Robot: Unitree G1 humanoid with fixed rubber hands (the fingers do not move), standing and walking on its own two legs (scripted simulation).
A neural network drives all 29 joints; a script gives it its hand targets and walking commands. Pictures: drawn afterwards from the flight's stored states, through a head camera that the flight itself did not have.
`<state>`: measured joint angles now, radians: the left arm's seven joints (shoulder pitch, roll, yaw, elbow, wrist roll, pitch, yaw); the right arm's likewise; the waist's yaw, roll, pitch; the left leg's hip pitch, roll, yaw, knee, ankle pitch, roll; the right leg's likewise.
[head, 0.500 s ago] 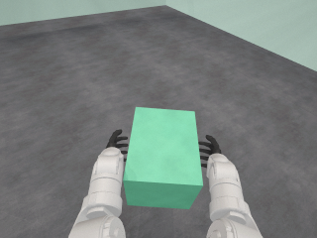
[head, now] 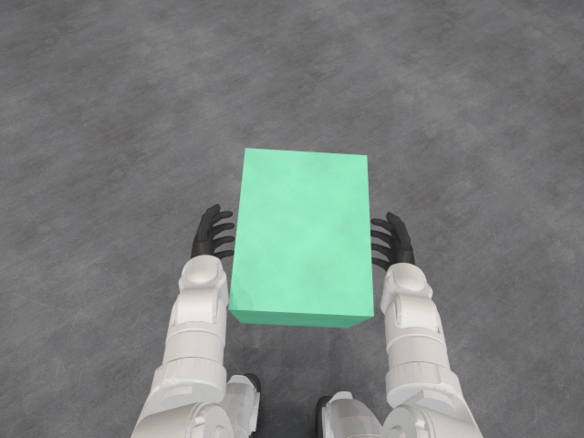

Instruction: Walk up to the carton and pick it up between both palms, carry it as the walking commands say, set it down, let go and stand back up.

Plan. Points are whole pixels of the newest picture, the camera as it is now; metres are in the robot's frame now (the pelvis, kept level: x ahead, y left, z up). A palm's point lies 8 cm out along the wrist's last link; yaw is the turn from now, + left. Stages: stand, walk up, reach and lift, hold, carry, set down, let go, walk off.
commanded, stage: set down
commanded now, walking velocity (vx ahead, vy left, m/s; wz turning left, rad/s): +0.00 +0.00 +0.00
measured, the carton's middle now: (300, 244) +0.41 +0.01 -0.13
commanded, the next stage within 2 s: none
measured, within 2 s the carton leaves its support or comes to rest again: neither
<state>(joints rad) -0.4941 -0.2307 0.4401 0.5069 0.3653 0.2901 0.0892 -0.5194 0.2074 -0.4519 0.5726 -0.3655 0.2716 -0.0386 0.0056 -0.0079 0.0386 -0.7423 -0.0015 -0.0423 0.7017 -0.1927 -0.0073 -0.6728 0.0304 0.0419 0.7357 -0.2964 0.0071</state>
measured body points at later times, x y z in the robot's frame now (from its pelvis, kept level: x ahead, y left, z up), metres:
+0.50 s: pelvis -0.01 +0.00 -0.07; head +0.18 +0.02 +0.34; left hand +0.39 +0.15 -0.14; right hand +0.40 -0.14 -0.13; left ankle +0.08 +0.12 -0.71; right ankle +0.03 -0.13 -0.71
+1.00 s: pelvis -0.02 +0.00 -0.15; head +0.21 +0.01 +0.24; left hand +0.42 +0.14 -0.22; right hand +0.43 -0.14 -0.22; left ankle +0.08 +0.12 -0.71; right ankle +0.03 -0.13 -0.71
